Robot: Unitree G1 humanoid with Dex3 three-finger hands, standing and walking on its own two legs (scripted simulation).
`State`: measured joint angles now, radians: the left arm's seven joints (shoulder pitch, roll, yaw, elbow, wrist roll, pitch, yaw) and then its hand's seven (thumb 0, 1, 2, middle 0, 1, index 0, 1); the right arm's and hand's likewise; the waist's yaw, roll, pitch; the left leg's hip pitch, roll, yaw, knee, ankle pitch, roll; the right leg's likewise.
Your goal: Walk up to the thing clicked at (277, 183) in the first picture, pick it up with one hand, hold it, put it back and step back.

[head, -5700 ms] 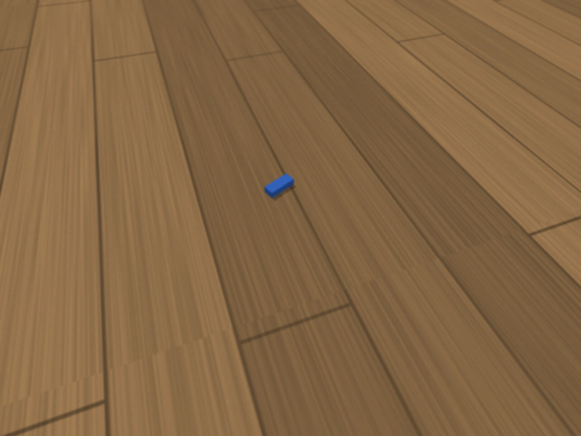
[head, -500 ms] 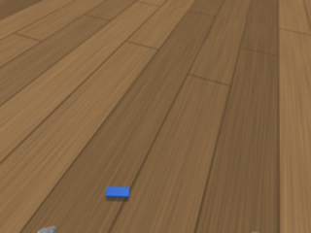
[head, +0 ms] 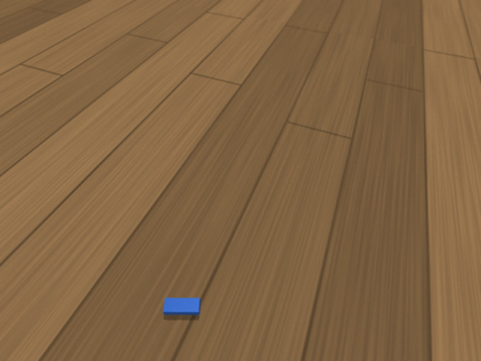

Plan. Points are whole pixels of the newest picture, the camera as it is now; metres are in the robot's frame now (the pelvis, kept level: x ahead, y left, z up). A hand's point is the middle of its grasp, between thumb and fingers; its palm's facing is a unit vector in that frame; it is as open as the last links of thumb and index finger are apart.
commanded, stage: walk up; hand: left
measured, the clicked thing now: (182, 306) +0.45 +0.22 -0.76
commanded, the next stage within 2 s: stand in 0.24 s
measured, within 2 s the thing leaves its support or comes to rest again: neither
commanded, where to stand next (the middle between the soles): +0.05 +0.00 m, yaw -1 degrees
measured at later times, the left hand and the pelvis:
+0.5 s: hand out of the picture +0.10 +0.26 -0.16, palm faces -0.01 -0.94 -0.33, open 7.4 cm; pelvis +0.02 +0.01 +0.00, yaw +0 degrees
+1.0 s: hand out of the picture +0.10 +0.25 -0.16, palm faces +0.00 -0.94 -0.34, open 7.4 cm; pelvis +0.02 +0.00 +0.00, yaw +1 degrees
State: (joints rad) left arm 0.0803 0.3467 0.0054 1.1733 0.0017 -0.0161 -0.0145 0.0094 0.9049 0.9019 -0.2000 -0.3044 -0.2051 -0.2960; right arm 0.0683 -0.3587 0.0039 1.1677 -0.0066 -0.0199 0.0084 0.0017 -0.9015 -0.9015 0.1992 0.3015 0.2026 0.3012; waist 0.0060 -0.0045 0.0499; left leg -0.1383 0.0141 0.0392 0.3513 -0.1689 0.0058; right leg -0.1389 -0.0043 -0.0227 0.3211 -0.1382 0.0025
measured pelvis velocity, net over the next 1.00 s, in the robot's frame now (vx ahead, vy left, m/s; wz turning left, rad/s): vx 0.02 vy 0.00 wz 0.01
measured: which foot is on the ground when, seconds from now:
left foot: down 0.00-1.00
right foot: down 0.00-1.00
